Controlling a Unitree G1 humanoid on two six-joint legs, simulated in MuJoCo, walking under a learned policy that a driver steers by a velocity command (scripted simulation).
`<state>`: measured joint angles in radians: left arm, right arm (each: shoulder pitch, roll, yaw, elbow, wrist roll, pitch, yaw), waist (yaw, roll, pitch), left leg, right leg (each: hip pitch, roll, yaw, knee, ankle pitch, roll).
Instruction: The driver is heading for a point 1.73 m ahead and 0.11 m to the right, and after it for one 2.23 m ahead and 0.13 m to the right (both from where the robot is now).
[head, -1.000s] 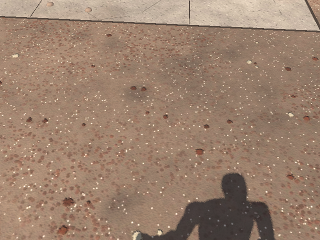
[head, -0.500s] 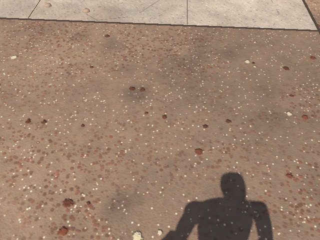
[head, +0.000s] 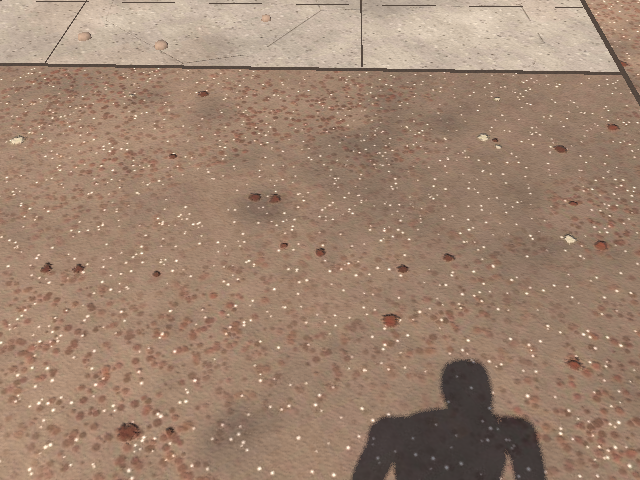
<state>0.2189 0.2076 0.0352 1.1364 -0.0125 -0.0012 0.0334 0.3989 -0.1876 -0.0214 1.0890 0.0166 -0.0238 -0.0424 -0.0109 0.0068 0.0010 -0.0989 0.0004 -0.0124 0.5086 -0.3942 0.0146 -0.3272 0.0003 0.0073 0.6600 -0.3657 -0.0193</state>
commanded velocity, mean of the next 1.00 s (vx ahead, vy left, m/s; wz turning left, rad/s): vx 0.43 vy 0.00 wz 0.00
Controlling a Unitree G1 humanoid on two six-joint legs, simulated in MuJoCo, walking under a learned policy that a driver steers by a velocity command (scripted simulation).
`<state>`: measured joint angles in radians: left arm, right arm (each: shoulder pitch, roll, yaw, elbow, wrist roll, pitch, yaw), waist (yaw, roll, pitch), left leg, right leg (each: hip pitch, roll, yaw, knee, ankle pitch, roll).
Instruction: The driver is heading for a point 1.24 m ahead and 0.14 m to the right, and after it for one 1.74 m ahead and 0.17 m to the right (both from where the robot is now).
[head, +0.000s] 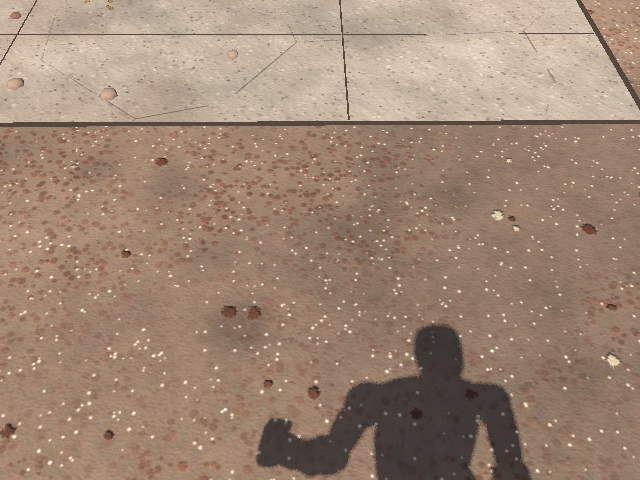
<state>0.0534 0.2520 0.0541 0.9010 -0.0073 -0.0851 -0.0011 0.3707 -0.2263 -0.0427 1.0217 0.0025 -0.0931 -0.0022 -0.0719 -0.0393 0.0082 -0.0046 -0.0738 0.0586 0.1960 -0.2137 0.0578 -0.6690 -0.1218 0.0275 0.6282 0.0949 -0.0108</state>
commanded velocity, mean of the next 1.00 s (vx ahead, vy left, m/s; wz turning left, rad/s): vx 0.16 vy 0.00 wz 0.00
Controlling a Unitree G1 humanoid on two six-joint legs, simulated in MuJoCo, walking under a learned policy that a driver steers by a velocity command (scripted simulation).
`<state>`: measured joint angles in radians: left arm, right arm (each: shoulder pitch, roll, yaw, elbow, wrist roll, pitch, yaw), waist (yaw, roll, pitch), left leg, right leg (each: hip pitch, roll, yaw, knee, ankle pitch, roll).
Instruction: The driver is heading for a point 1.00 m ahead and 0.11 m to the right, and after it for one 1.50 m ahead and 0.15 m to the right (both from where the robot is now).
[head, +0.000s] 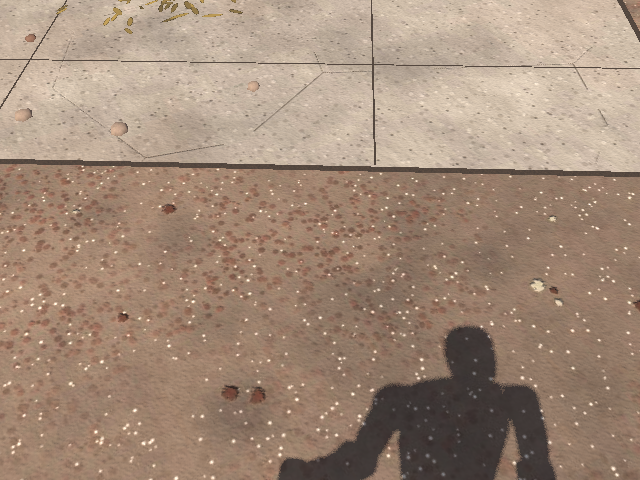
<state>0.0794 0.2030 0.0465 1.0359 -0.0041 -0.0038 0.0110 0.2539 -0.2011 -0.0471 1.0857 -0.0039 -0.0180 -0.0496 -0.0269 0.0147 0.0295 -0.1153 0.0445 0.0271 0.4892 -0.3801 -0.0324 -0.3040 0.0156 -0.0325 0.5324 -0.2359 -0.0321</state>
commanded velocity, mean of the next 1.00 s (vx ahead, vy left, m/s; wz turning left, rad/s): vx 0.29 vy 0.00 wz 0.00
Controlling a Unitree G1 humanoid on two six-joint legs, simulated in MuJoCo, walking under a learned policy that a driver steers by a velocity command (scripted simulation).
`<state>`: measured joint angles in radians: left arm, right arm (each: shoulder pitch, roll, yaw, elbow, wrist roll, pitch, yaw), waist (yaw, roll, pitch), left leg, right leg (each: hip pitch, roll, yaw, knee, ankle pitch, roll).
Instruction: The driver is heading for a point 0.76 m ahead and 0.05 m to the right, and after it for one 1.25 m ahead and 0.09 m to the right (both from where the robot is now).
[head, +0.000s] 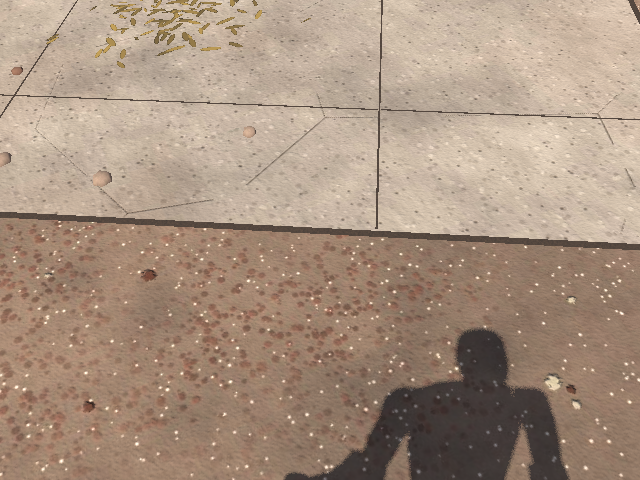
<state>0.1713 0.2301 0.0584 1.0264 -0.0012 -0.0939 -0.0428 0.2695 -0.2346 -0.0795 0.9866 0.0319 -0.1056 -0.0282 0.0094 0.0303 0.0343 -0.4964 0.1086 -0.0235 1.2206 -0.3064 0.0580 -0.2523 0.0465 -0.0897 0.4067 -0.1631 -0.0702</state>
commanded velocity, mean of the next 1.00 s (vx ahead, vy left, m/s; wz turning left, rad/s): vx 0.50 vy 0.00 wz -0.23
